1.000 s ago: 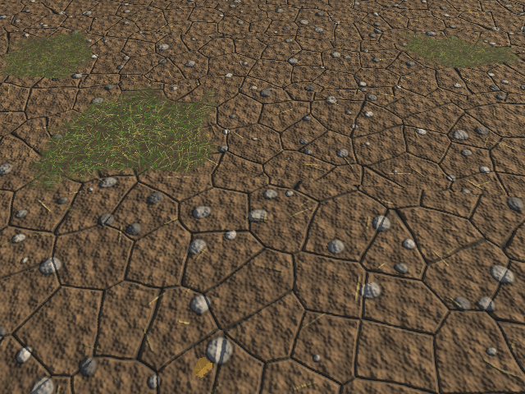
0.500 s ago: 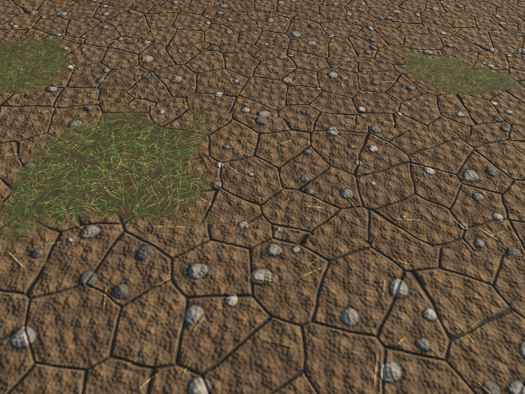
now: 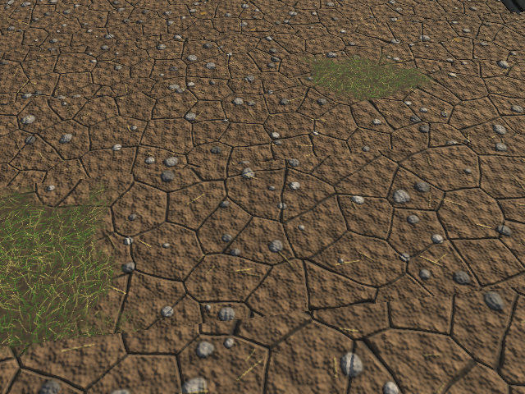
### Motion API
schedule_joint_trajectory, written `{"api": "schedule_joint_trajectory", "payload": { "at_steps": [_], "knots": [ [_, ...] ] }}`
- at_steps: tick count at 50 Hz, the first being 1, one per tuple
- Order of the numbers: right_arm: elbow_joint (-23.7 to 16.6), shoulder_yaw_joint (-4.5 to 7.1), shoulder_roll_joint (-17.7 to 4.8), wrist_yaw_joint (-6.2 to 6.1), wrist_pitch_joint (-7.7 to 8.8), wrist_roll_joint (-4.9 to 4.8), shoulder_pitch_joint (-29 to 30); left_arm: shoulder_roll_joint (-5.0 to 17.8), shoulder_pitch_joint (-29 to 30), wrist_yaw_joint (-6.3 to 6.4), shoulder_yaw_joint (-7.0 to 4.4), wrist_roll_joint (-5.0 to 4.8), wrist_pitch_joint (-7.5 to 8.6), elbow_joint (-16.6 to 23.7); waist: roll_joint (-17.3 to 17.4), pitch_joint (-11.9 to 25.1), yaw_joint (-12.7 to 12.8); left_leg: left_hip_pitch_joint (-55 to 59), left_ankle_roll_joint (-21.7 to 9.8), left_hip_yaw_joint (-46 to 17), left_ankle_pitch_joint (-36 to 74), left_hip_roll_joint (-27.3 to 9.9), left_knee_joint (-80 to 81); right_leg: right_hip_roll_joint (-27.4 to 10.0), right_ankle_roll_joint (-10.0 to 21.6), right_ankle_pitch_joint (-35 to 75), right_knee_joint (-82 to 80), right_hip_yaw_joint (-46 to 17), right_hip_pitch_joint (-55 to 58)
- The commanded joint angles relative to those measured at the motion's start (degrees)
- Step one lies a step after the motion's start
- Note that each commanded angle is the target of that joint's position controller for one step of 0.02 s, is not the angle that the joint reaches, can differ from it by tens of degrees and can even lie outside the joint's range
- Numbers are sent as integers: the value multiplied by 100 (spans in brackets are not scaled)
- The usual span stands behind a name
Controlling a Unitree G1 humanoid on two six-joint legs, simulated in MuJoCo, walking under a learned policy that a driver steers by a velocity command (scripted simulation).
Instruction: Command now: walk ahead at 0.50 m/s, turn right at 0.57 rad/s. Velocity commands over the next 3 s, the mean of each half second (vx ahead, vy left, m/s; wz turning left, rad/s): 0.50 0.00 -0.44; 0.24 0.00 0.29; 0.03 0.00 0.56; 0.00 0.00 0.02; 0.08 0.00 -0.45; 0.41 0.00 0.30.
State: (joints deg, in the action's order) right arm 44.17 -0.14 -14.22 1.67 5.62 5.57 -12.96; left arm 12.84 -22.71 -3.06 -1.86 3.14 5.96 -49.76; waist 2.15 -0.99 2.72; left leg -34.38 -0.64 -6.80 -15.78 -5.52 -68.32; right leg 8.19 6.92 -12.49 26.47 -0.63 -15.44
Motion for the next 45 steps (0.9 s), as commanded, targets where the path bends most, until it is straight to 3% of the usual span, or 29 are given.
{"api": "schedule_joint_trajectory", "payload": {
  "at_steps": [1, 4, 7, 9, 11, 12, 13, 14, 15, 16, 17, 18, 19, 20, 22, 25, 27, 29, 33, 35, 36, 37, 38, 39, 40, 41, 42, 43, 45],
  "knots": [
    [-426, 28, -502, -136, -80, -92, 18, 710, 901, -88, -42, 75, 275, 689, -318, 201, -420, 88, 300, 315, 533, -137, 822, -1385, 1067, 828, -1480, -1531, -814],
    [-612, -149, -182, -79, -202, -167, 775, 1051, 289, -250, -162, 20, 270, 518, -430, 81, -93, 907, 461, 799, 1239, 181, 2548, -1076, 895, 1654, -1288, -1128, -1073],
    [-654, -154, -380, -8, -185, -180, 1229, 1129, -323, -375, -266, 63, 165, 380, -507, -16, 161, 599, 387, 722, 1653, 329, 3395, -1512, 972, 1753, -908, -1734, -72],
    [-676, -134, -516, -68, -121, -229, 1445, 1091, -191, -352, -300, 62, 98, 419, -588, -14, 98, 469, 221, 578, 1552, 346, 3788, -1790, 859, 1839, -691, -2118, 568],
    [-573, -50, -783, -147, -15, -360, 1134, 1104, 133, -290, -324, 95, 68, 473, -580, 140, -238, 1197, -146, 695, 1682, 431, 4102, -1679, 516, 2488, -260, -2137, 714],
    [-341, 63, -1011, -181, 84, -440, 401, 1046, 222, -255, -307, 147, 86, 500, -465, 534, -529, 2372, -455, 764, 2028, 398, 3843, -1337, 189, 2912, 372, -1882, 331],
    [10, 145, -1204, -204, 179, -386, -903, 523, 228, -230, -150, 191, 145, 631, 325, 1607, -896, 4270, -1239, -91, 2714, -320, 3677, -515, -250, 2140, 1913, -1364, -413],
    [187, 151, -1339, -116, 144, -350, -1796, -159, -1017, -208, 33, 331, 268, 585, 1813, 3064, -608, 6845, -2800, -2727, 2901, -1924, 4239, 355, -675, -2066, 3640, -936, -2269],
    [346, 156, -1140, -97, 94, -222, -1965, 438, -74, -234, -109, 141, 204, 639, 656, 1704, -1125, 6080, -2197, -3333, 722, -1833, 4968, -42, -575, -2028, 4850, -988, -3592],
    [291, 137, -926, -79, 93, -302, -1326, 562, 445, -124, -160, 96, 121, 656, 327, 585, -920, 4743, -1575, -2546, -917, -1549, 5278, -463, -434, -1275, 5034, -887, -3888],
    [168, 3, -504, -114, 61, -329, -742, 634, 478, 28, -172, 101, 68, 570, 176, 288, -693, 3782, -1400, -1973, -1083, -1332, 5569, -818, -379, -646, 4796, -741, -3551],
    [157, -98, -163, -162, 47, -355, -547, 511, 454, 82, -113, 211, 41, 531, 253, 435, -492, 3332, -1375, -1520, -224, -1144, 5769, -1081, -331, -211, 4330, -813, -3000],
    [164, -129, -37, -230, 41, -336, -461, 380, 672, 45, -48, 306, 19, 563, 145, 430, -422, 3051, -1368, -1191, 375, -1039, 5950, -1215, -368, -170, 4140, -707, -2663],
    [168, -110, -44, -271, 63, -311, -375, 299, 834, 1, -37, 279, -1, 605, 131, 485, -374, 2989, -1371, -902, 646, -943, 6075, -1239, -423, -289, 3907, -607, -2537],
    [241, 8, -263, -257, 140, -268, -437, 290, 1102, -66, -17, 160, -36, 651, 113, 371, -405, 2795, -1401, -309, 1009, -781, 6199, -1307, -591, -256, 3236, -430, -2532],
    [417, 123, -477, -69, 182, -195, -686, 218, 1416, -108, 66, 146, -115, 708, -15, 256, -458, 2438, -1537, 161, 2044, -696, 6221, -1362, -723, 577, 2105, -48, -2258],
    [564, 148, -501, 116, 189, -229, -847, 154, 1675, -113, 124, 141, -220, 794, 32, 158, -445, 2092, -1549, 243, 2419, -612, 6112, -1281, -677, 994, 1549, 90, -1815],
    [615, 224, -651, 227, 223, -293, -904, 294, 1921, -87, 107, 98, -258, 893, 132, 160, -411, 2250, -1506, 207, 3437, -584, 5722, -1161, -641, 1262, 1108, 75, -1641],
    [701, 358, -877, 199, 150, -280, -1222, 610, 2451, 79, -25, -9, -119, 1041, 279, 275, -480, 3130, -1204, -113, 4124, -606, 4988, -945, -520, 1395, 249, 51, -1492],
    [647, 383, -855, 146, 124, -343, -1103, 862, 2171, 192, -152, -136, 8, 978, 186, 474, -213, 2823, -796, -2, 4485, -322, 4368, -897, -66, 2149, -209, 199, -334],
    [490, 313, -642, 147, 141, -378, -1051, 1287, 1488, 280, -303, -259, 98, 865, -116, 1229, 0, 2173, -378, 287, 3985, 101, 3622, -1341, 575, 3739, 70, -103, 1285],
    [286, 33, 229, 90, 166, -321, -1695, 1751, 489, 345, -407, -227, 111, 856, -1304, 2758, 35, 602, 159, 698, 682, 859, 1886, -3156, 2228, 5624, -19, -1901, 3848],
    [305, 66, 50, 105, 165, -287, -1703, 1247, -97, 378, -321, -83, 56, 737, -1427, 3152, 247, -64, 260, 559, -2455, 926, 520, -3879, 2395, 4747, -487, -2933, 4024],
    [237, 177, -268, 51, 83, -294, -1130, 1226, 259, 486, -427, -48, 133, 752, -981, 1644, 243, -484, 174, 316, -2348, 463, -220, -3492, 1633, 3065, -748, -2219, 2568],
    [326, 236, -421, -92, 11, -220, -1051, 1033, 875, 543, -416, -197, 144, 847, -812, 905, -56, -287, 213, 444, -2020, 173, -199, -3081, 1161, 2419, -1122, -1463, 1289],
    [415, 228, -353, -171, -48, -117, -1338, 656, 1337, 571, -287, -284, 104, 989, -742, 899, -401, 165, 284, 420, -1857, 29, 194, -2928, 1001, 2242, -1407, -1135, 755],
    [348, 169, -170, -158, -75, -73, -1176, 489, 1511, 593, -255, -261, 85, 1077, -772, 710, -459, 386, 335, 462, -1678, -29, 257, -2807, 937, 2346, -1544, -788, 346],
    [292, 137, -66, -97, -93, -59, -1111, 620, 1583, 618, -314, -190, 74, 1173, -763, 770, -506, 628, 366, 625, -1410, 45, 153, -2666, 920, 2456, -1627, -482, 108],
    [252, 119, -15, 117, -102, -175, -1139, 875, 1823, 657, -451, -80, 130, 1374, -553, 873, -581, 895, 393, 888, -844, 150, 562, -2385, 820, 2430, -1660, 138, -98]
  ]
}}
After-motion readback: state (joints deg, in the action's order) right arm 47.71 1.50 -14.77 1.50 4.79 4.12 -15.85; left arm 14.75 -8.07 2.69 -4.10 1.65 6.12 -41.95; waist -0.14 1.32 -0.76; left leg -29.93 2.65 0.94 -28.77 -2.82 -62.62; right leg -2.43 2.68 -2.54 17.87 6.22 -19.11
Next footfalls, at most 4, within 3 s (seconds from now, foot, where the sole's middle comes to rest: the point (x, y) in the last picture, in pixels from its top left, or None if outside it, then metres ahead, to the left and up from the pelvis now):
0.24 left None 0.34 0.14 -0.77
0.72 right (346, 371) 0.54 -0.14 -0.77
1.12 left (242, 379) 0.51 0.12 -0.77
1.72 right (335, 366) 0.56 -0.11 -0.77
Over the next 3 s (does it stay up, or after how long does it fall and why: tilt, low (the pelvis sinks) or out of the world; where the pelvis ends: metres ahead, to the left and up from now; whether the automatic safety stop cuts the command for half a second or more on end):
stays up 0.76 -0.05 -0.08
